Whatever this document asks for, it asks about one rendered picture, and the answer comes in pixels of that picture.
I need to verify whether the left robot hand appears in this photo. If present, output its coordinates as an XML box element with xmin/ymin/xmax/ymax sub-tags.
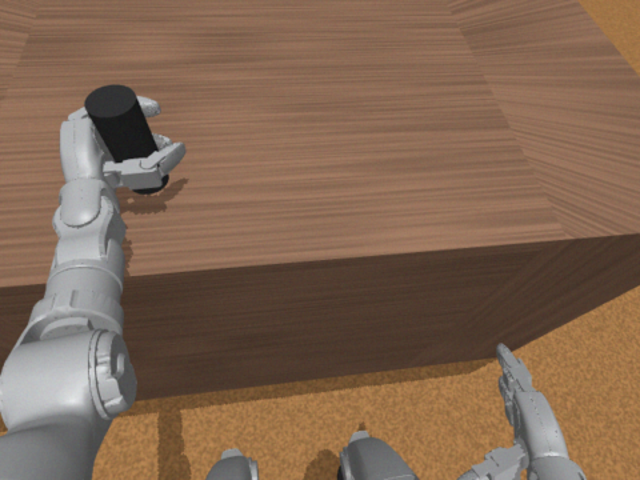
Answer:
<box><xmin>60</xmin><ymin>96</ymin><xmax>186</xmax><ymax>194</ymax></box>

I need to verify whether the right robot arm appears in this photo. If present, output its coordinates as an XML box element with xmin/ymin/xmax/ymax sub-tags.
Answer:
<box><xmin>527</xmin><ymin>456</ymin><xmax>587</xmax><ymax>480</ymax></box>

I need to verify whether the can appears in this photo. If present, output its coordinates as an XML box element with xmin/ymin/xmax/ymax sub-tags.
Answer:
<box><xmin>84</xmin><ymin>85</ymin><xmax>169</xmax><ymax>195</ymax></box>

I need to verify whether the left robot arm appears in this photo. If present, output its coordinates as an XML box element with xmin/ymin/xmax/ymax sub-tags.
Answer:
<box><xmin>0</xmin><ymin>178</ymin><xmax>137</xmax><ymax>480</ymax></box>

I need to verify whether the right robot hand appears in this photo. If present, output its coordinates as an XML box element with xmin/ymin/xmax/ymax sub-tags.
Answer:
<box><xmin>456</xmin><ymin>343</ymin><xmax>569</xmax><ymax>480</ymax></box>

